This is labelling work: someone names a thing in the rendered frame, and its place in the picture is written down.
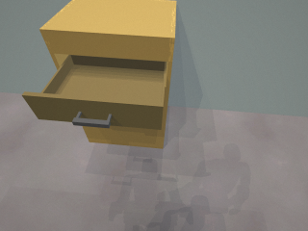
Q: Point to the drawer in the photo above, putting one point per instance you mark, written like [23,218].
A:
[131,90]

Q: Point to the cabinet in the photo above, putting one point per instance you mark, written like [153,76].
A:
[123,29]

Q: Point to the handle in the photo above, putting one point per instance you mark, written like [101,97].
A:
[89,122]

